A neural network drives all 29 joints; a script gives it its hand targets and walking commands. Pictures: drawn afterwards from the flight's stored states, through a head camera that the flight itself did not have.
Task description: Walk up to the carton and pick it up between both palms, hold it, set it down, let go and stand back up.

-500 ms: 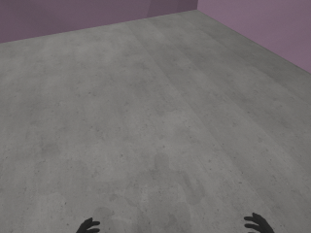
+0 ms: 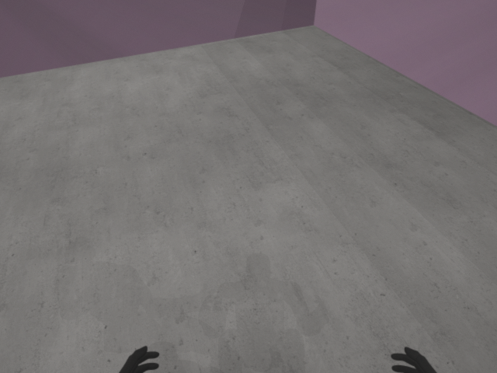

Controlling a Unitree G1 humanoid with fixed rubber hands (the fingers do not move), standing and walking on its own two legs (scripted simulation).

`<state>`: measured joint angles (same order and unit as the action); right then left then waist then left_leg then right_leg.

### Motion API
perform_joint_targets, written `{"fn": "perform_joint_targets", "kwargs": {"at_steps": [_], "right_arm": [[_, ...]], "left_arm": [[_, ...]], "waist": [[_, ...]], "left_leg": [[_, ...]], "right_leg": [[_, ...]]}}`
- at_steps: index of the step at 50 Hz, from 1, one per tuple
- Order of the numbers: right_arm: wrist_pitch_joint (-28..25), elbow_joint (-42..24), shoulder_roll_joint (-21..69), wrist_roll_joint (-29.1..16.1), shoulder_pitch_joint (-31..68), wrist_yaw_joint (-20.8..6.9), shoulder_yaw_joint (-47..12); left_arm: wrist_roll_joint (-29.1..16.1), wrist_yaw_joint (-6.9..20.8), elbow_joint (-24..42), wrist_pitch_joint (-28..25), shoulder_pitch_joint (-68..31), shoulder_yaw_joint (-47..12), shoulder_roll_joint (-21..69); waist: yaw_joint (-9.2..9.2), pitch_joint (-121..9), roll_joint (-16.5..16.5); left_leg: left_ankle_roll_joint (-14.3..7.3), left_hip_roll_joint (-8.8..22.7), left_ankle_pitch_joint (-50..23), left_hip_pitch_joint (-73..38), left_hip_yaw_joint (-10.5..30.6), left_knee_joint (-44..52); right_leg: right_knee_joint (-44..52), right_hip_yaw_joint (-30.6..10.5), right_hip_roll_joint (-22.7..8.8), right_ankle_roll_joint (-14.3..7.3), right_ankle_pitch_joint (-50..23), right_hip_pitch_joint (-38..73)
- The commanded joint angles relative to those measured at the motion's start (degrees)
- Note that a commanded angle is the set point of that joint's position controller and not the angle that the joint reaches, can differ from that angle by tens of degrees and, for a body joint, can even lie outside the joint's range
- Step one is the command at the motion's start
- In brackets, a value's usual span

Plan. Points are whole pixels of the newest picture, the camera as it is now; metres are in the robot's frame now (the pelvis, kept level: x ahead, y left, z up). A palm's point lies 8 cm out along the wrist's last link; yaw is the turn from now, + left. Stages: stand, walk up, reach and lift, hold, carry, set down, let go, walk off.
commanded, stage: stand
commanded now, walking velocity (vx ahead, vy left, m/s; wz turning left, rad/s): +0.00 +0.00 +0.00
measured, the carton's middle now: out of the picture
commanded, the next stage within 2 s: walk up in 0.44 s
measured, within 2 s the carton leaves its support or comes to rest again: neither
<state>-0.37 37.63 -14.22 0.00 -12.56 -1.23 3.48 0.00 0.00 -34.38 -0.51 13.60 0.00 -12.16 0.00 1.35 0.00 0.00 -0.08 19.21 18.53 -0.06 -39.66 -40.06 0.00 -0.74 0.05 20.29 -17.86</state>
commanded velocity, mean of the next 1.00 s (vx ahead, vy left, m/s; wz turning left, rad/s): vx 0.00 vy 0.00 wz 0.00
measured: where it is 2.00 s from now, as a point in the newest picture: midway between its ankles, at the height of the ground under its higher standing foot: outside the picture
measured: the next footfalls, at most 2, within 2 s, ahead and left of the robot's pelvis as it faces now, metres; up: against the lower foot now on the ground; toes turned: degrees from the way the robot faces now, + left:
left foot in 1.02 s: +0.01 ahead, +0.24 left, +0.00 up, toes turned +13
right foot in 1.46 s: +0.04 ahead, +0.12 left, +0.00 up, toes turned +24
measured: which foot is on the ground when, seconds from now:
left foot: down 0.00-0.70, up 0.72-1.00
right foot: down 0.00-1.00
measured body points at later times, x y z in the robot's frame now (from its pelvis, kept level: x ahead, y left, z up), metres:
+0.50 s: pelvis -0.01 +0.00 +0.00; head -0.01 +0.00 +0.45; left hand +0.15 +0.24 -0.09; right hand +0.13 -0.27 -0.09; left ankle +0.02 +0.12 -0.72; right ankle +0.01 -0.12 -0.72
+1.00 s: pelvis -0.03 +0.07 +0.00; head -0.01 +0.09 +0.45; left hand +0.05 +0.38 -0.09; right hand +0.15 -0.20 -0.09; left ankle -0.03 +0.22 -0.71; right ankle +0.02 -0.12 -0.72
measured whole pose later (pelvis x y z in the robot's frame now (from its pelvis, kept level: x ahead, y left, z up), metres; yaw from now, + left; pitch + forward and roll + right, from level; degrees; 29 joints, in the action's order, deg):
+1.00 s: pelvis -0.03 +0.07 +0.00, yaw +13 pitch +1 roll -2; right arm 6.2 38.4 -21.6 0.0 -13.5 -7.2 5.9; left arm 0.0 -2.6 -34.4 -0.7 14.1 0.0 -19.6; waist -0.3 2.2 -0.2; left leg 0.0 3.8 20.3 25.1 2.3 -45.0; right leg -35.8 8.3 -11.4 0.5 17.1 -18.1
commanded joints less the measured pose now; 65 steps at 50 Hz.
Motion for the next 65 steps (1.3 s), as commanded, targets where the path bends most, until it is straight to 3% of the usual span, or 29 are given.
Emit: {"fn": "perform_joint_targets", "kwargs": {"at_steps": [1,4,11,13,15,18,23,29,31,32,33,34,36,38,39,41,46,47,49,50,51,52,53,54,56,58,59,63,65], "right_arm": [[-2.1,-4.8,-12.6,1.8,2.8,0.6,3.1],[-2.4,-5.2,-13.2,1.7,3.4,0.4,3.1],[-2.7,-4.5,-14.4,1.7,4.1,0.3,3.9],[-2.8,-4.5,-14.3,1.6,4.4,0.2,3.9],[-2.7,-3.8,-13.8,1.5,2.2,0.3,4.0],[-2.7,-4.3,-14.0,1.2,4.3,0.4,3.7],[-3.0,-4.1,-13.9,1.0,3.8,0.0,3.5],[-2.5,-5.3,-15.6,0.9,6.5,0.5,3.4],[-2.9,-4.3,-15.5,0.9,4.6,0.7,3.7],[0.4,-5.6,-18.4,2.9,5.0,-2.3,3.5],[1.6,-7.0,-14.9,2.5,5.8,-3.1,3.0],[2.5,-8.0,-13.8,3.2,5.0,-3.1,3.3],[4.4,-8.1,-16.5,4.4,4.5,-2.9,4.2],[4.9,-8.0,-17.9,4.2,4.5,-4.5,4.9],[4.4,-7.6,-17.3,3.9,3.6,-4.9,4.9],[4.5,-6.0,-15.7,4.0,3.5,-5.7,4.1],[4.6,-5.8,-15.1,3.9,2.5,-6.2,3.2],[4.0,-5.2,-15.5,3.8,1.2,-6.1,3.8],[2.6,-1.1,-20.0,4.7,-5.2,-4.7,5.8],[2.0,-1.5,-26.3,4.6,-6.7,-4.3,7.0],[2.5,-2.2,-28.3,4.2,-5.9,-4.3,6.8],[2.8,-3.0,-27.7,4.1,-5.5,-4.4,6.5],[3.2,-3.9,-27.9,4.1,-4.6,-4.0,7.2],[3.7,-3.5,-25.4,4.5,-0.8,-3.7,6.7],[3.8,-4.7,-23.9,4.2,1.2,-2.8,6.0],[3.5,-5.2,-20.7,4.3,1.4,-2.9,4.7],[3.6,-5.8,-20.4,4.0,0.1,-2.9,4.8],[4.8,-6.3,-19.3,3.7,-2.9,-3.2,4.1],[4.9,-7.0,-20.0,3.9,-2.2,-3.5,4.1]], "left_arm": [[1.5,-0.5,5.1,-2.7,-4.5,5.9,-16.0],[0.7,-0.1,4.6,-2.4,-1.8,5.8,-14.9],[1.1,-0.1,4.3,-2.5,-2.9,6.0,-15.5],[1.0,-0.1,4.1,-2.7,-2.8,5.7,-15.6],[1.0,0.0,4.5,-2.7,-3.5,5.5,-14.9],[0.6,-0.1,4.2,-3.3,-3.6,5.6,-15.1],[0.6,-0.3,3.6,-2.9,-2.1,5.2,-15.0],[0.5,-0.1,4.4,-2.6,-1.7,5.2,-15.2],[0.2,0.1,3.9,-2.7,-1.8,5.5,-15.7],[1.5,-1.7,2.6,-2.4,1.4,7.2,-25.7],[2.0,-2.8,2.6,-2.2,5.6,7.8,-27.0],[2.6,-3.4,2.8,-2.2,5.6,8.0,-27.6],[4.0,-4.4,4.1,-1.5,2.0,8.2,-25.9],[4.6,-5.1,4.1,-2.0,-2.7,8.4,-25.3],[4.3,-4.7,3.8,-2.2,-2.5,7.9,-25.4],[3.6,-4.9,2.2,-2.2,-0.1,8.0,-24.9],[3.0,-3.8,4.4,-1.3,-1.8,8.7,-26.7],[2.2,-3.6,3.8,-1.2,-1.6,8.4,-27.5],[1.6,-2.8,3.6,-0.8,-0.3,6.4,-22.7],[1.5,-2.7,4.2,-0.2,-0.5,5.5,-18.7],[0.5,-3.7,5.7,0.3,-3.7,4.5,-17.6],[0.6,-4.1,7.2,0.4,-5.4,4.4,-18.5],[0.7,-4.7,7.4,-0.2,-6.9,4.7,-20.3],[1.0,-4.5,6.0,-0.5,-6.3,5.0,-21.5],[1.1,-3.8,3.0,-1.3,-0.4,5.3,-23.0],[1.9,-3.6,0.8,-1.8,4.0,5.8,-23.0],[1.9,-3.8,0.5,-1.7,4.2,5.6,-22.8],[1.4,-4.0,2.0,-1.8,-0.4,5.3,-22.9],[1.2,-4.0,1.2,-1.6,1.7,5.3,-23.6]], "waist": [[-1.23,-0.3,1.0],[0.64,0.0,0.6],[0.10,0.2,0.4],[0.09,1.2,-0.6],[-0.45,0.1,4.0],[-0.10,-2.4,1.1],[0.82,-4.0,4.2],[1.99,-0.7,-1.2],[0.84,-1.1,1.0],[2.19,0.0,-0.1],[3.53,-0.1,8.7],[3.63,0.1,13.5],[2.30,1.8,10.1],[-1.10,4.4,8.3],[-2.04,2.7,7.8],[-1.78,-2.2,5.1],[-1.86,-5.0,16.7],[-2.43,-6.8,13.5],[-6.68,-8.6,0.5],[-6.25,-7.2,-13.0],[-5.84,-3.7,-16.4],[-7.34,-1.6,-13.1],[-7.48,0.5,-17.0],[-6.30,4.5,-15.6],[-4.14,-0.5,-12.3],[-2.04,-7.7,-9.7],[-3.86,-10.8,-11.8],[-6.24,-7.2,-11.9],[-5.14,-6.7,-12.2]], "left_leg": [[-2.1,5.2,-2.9,-3.5,5.8,9.9],[-2.7,6.0,2.1,-0.4,6.6,11.4],[-2.9,6.6,7.2,0.7,8.6,13.3],[-2.6,5.8,4.4,-0.5,7.5,12.1],[-1.7,5.1,-0.7,-4.0,5.5,10.3],[-2.3,5.4,-5.9,-3.7,6.0,10.0],[-2.5,6.3,-6.9,-4.4,6.0,9.9],[-3.0,6.9,-4.4,0.1,7.3,11.1],[-2.5,6.4,-2.0,-1.8,6.3,11.5],[-3.3,2.1,-22.8,12.7,9.4,2.6],[-1.5,0.1,-17.8,18.9,3.0,-5.6],[0.6,0.8,9.8,20.6,-0.2,-16.4],[2.3,2.1,11.0,20.8,2.9,-31.6],[2.5,5.2,5.5,17.9,6.0,-29.9],[2.2,5.0,4.2,17.7,5.6,-26.6],[2.0,6.0,2.8,17.0,5.3,-19.7],[-0.1,6.4,1.9,5.1,0.1,0.5],[-0.6,3.8,-4.1,-0.9,-2.9,5.7],[-4.1,2.3,-10.4,-14.7,4.0,14.4],[-7.7,10.9,-25.1,-19.9,21.7,15.4],[-10.0,12.6,-21.4,-14.4,31.2,19.2],[-13.8,11.9,-15.9,-9.4,29.3,22.0],[-14.2,12.0,-2.7,-2.4,34.4,27.1],[-10.6,9.0,-0.7,-1.5,31.9,27.8],[-6.3,5.0,-19.8,-9.4,23.8,20.3],[-8.3,4.5,-33.4,-17.2,19.9,14.5],[-7.1,4.1,-38.8,-22.8,20.2,13.6],[-4.7,5.1,-28.9,-16.6,29.5,18.6],[-3.9,4.4,-23.1,-12.1,31.8,20.8]], "right_leg": [[10.2,-5.1,-4.6,-2.8,-3.0,-1.2],[9.9,-3.8,-3.7,-2.6,-0.5,1.3],[10.8,-4.2,-3.8,-2.2,1.6,1.5],[11.6,-4.7,-4.2,-2.6,0.9,-0.5],[12.1,-5.8,-4.9,-3.2,-1.1,-1.9],[10.3,-4.6,-4.8,-2.4,-7.1,1.1],[10.5,-5.6,-5.6,-2.8,-9.0,2.9],[9.5,-4.1,-4.1,-1.9,-7.6,2.7],[11.2,-5.8,-5.0,-2.6,-5.1,1.1],[10.1,-4.6,-8.0,-5.3,-11.9,10.4],[14.7,-10.1,-16.5,-9.5,-21.5,14.0],[19.5,-15.0,-27.1,-15.9,-31.8,11.9],[24.9,-16.8,-30.2,-20.4,-23.1,4.0],[25.1,-10.6,-24.4,-15.8,-13.7,0.2],[21.9,-4.1,-19.7,-13.5,-15.3,2.9],[18.0,0.3,-18.3,-11.6,-20.2,10.4],[10.5,4.8,-18.4,-9.7,-23.0,10.1],[6.0,7.2,-17.0,-8.3,-18.3,6.5],[-13.3,9.3,-10.7,-3.2,0.2,-7.1],[-23.0,11.1,-3.9,-0.2,20.1,-23.0],[-25.8,6.1,-0.9,0.4,23.2,-28.9],[-27.4,2.9,-1.6,-0.5,20.4,-26.7],[-27.8,0.5,-2.0,-0.8,17.1,-24.1],[-25.1,-0.7,-2.7,-0.4,12.8,-23.3],[-20.3,-1.1,-2.6,-1.0,7.4,-21.6],[-18.1,1.6,-0.1,-0.5,5.3,-18.5],[-15.2,2.6,1.8,0.0,4.6,-20.0],[-6.7,-0.2,3.2,-1.0,4.8,-16.6],[-3.5,-1.5,3.6,-1.7,5.2,-11.7]]}}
